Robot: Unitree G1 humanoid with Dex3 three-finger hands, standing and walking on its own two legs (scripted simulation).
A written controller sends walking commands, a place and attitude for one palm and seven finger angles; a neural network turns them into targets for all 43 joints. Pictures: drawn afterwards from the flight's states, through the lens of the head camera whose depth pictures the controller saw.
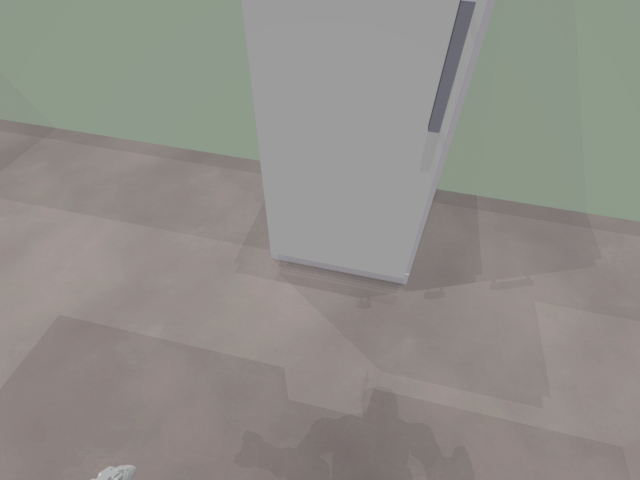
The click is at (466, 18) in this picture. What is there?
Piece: fridge door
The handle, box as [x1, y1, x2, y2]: [428, 0, 475, 132]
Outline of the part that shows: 475,0 460,0 428,125 428,131 439,131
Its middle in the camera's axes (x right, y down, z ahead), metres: +0.28 -0.37 +0.83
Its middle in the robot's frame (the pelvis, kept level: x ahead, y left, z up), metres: +0.90 -0.22 +0.11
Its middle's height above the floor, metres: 0.88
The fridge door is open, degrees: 0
